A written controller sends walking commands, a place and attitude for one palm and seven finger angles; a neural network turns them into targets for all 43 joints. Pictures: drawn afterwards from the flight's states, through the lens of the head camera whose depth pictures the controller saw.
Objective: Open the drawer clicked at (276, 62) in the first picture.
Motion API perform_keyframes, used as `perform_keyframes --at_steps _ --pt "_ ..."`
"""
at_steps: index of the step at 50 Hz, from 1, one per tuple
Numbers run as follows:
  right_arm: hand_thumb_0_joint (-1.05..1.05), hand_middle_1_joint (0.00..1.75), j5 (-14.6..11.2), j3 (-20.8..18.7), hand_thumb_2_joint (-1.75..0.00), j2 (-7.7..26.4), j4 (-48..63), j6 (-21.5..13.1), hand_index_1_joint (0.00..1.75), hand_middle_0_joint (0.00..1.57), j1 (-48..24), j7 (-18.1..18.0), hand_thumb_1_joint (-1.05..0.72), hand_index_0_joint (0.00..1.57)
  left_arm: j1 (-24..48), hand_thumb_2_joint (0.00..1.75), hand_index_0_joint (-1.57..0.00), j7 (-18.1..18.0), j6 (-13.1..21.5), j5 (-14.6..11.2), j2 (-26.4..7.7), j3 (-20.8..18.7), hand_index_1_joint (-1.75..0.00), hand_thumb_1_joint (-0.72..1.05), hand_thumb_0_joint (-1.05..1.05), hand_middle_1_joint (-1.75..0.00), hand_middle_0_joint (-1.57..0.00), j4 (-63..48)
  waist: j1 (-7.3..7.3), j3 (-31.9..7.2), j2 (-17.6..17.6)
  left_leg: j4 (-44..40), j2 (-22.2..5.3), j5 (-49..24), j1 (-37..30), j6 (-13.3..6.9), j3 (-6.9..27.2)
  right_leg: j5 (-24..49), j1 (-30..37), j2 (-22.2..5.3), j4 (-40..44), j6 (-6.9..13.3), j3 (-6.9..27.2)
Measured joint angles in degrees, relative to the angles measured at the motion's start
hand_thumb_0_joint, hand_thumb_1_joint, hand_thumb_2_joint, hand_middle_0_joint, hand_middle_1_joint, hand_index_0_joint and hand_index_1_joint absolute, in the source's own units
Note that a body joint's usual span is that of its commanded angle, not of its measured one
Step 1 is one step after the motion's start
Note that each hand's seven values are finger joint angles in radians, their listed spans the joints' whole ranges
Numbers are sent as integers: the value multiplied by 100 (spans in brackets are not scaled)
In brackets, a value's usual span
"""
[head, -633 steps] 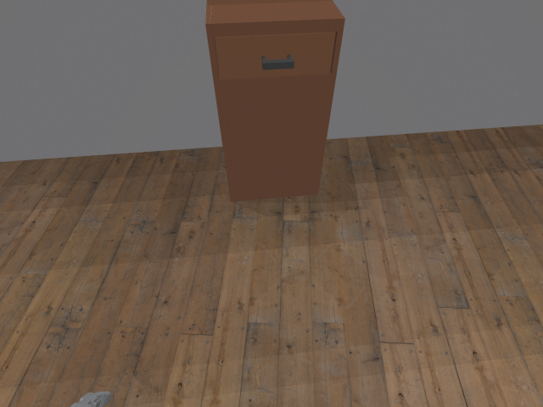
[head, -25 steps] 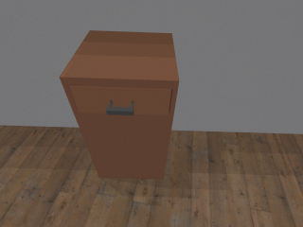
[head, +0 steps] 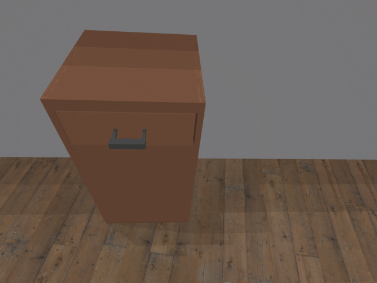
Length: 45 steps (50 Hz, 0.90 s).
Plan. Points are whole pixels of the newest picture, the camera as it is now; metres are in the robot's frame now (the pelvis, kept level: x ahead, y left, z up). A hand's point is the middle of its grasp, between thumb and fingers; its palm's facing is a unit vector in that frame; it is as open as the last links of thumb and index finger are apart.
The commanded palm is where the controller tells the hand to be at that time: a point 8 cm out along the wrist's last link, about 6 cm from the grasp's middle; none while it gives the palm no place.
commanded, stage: come to a stop and stand still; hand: left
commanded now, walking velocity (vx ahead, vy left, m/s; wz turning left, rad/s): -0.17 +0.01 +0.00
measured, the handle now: (128, 138) +0.52 +0.20 -0.05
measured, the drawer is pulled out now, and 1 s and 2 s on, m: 0.00 0.00 0.00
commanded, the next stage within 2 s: look again from close up in 1.30 s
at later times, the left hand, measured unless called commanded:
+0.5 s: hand out of the picture +0.08 +0.16 -0.19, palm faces +0.08 -0.98 -0.17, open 7.3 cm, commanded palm none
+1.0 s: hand out of the picture -0.05 +0.13 -0.18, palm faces +0.06 -0.99 -0.15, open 7.4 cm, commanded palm none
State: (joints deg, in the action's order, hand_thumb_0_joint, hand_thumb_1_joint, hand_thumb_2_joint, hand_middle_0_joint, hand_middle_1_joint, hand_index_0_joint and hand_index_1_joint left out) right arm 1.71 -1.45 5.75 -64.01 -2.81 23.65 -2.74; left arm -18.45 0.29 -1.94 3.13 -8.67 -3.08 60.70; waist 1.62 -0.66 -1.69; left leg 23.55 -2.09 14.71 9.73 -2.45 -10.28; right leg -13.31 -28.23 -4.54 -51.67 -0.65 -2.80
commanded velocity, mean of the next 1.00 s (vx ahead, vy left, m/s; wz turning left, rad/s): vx -0.04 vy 0.04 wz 0.00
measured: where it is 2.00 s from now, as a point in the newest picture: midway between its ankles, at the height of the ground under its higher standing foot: outside the picture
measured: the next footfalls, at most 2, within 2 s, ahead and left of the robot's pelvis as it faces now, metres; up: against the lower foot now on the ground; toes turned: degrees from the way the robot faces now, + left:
right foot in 0.14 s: +0.12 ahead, -0.17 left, +0.00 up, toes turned -6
left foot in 0.40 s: +0.05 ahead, +0.07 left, +0.00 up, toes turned +3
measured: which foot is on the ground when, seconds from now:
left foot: down 0.00-0.16, up 0.18-0.38, down 0.40-1.00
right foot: up 0.00-0.12, down 0.14-0.42, up 0.44-0.66, down 0.68-1.00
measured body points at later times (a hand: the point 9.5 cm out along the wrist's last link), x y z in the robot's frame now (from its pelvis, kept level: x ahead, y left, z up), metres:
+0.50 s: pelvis +0.00 -0.01 -0.01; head +0.02 +0.01 +0.44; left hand +0.08 +0.22 -0.17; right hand +0.07 -0.25 -0.15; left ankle +0.01 +0.06 -0.74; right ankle +0.04 -0.16 -0.71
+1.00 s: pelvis -0.02 -0.02 +0.00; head -0.03 -0.02 +0.45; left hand -0.06 +0.18 -0.16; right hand -0.03 -0.24 -0.16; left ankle +0.01 +0.06 -0.74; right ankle -0.03 -0.13 -0.74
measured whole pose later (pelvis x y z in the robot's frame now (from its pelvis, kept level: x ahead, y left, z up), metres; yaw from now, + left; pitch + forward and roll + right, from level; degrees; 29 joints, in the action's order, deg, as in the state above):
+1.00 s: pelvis -0.02 -0.02 +0.00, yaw +1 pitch -2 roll +0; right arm 0.9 -0.2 8.8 -65.4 0.9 17.3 -1.3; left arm -20.3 -2.1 0.0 1.2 -5.8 0.3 64.5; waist 0.4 0.7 0.0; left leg 22.0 0.5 9.3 11.4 -3.3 -7.7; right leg -13.6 -8.0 -0.6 -23.3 0.6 -3.9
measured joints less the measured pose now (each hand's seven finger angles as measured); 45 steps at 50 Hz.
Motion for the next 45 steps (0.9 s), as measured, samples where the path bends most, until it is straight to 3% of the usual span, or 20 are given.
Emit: perform_keyframes --at_steps 4,7,10,15,17,19,21,23,27,30,35,38,45 --pt "0 30 1 9 -89 -56 -116 76 30 20 62 18 -90 20 311 90 -19 -75 69 -112 -157 -14 -30 95 3 -30 -20 -118 98 217 101 32 -76 97 -109 137 59 137 329 -100 1174 -48 -43" --pt "0 30 -27 -17 -89 -106 -177 172 30 21 93 62 -90 20 471 90 -19 -128 184 -147 -209 0 -30 94 2 -30 -20 -211 84 323 78 502 -90 426 -24 277 81 626 848 -124 2123 -58 -99" --pt "0 30 -88 -94 -89 14 -136 320 30 21 -86 111 -90 20 683 90 -19 -196 247 -167 -31 56 -30 93 1 -30 -20 -212 109 448 356 1135 -219 869 248 336 279 72 861 -20 1953 -69 -246" --pt "0 30 -122 -190 -89 185 115 482 30 20 -579 116 -90 20 1028 90 -20 -288 209 -136 135 24 -30 94 0 -30 -20 -381 20 610 357 2384 32 1523 845 355 598 109 914 -62 1959 -24 -379" --pt "0 30 -113 -212 -90 263 254 494 30 20 -786 126 -91 20 1103 90 -20 -284 157 -118 142 13 -30 94 0 -30 -20 -447 -27 619 295 2249 99 1381 896 372 589 156 914 -85 1979 -51 -395" --pt "0 30 -104 -224 -90 329 411 451 30 20 -943 137 -91 20 1119 90 -20 -273 93 -119 115 -6 -30 93 0 -30 -20 -495 -52 587 207 1605 124 875 747 371 520 156 862 -107 1889 -106 -386" --pt "0 30 -69 -221 -90 352 539 384 30 20 -1052 146 -91 20 1086 90 -20 -246 5 -153 54 -37 -30 92 0 -30 -20 -515 -88 540 57 1297 175 354 652 98 420 6 758 -140 1660 -121 -289" --pt "0 30 -25 -199 -90 349 646 357 30 20 -1124 150 -91 20 1013 90 -20 -242 -92 -154 -2 -61 -30 92 0 -30 -20 -482 -116 457 -39 1207 214 355 602 -110 333 -674 580 -42 1103 -51 -38" --pt "0 30 3 -107 -90 351 724 343 30 20 -1234 115 -91 20 804 90 -20 -181 -107 -119 -78 -41 -30 92 0 -30 -20 -382 -149 317 -45 619 295 75 413 -199 281 -862 477 150 94 -12 190" --pt "0 30 -16 -60 -90 343 711 301 30 20 -1277 102 -91 20 601 90 -20 -169 -61 -124 -88 25 -30 92 0 -30 -20 -274 -186 263 14 264 358 -145 301 -228 253 -912 857 168 508 -54 88" --pt "0 30 -81 -20 -90 298 577 263 30 20 -1251 110 -91 20 281 90 -19 -212 50 -153 -50 135 -30 91 0 -30 -20 -39 -248 192 90 239 448 -198 337 -200 149 -444 1762 165 2257 -3 11" --pt "-1 30 -116 -65 -89 410 440 295 30 21 -1249 97 -93 20 109 90 -19 -233 128 -167 93 220 -30 91 0 -30 -20 135 -194 196 331 174 336 -249 274 -151 190 -322 1894 287 2498 52 -36" --pt "-1 30 -96 70 -89 410 57 343 30 20 -940 148 -93 20 -137 90 -19 -237 172 -190 190 312 -30 91 0 -30 -20 335 -151 143 232 -87 285 -454 142 -103 223 -118 2025 362 2750 99 -69"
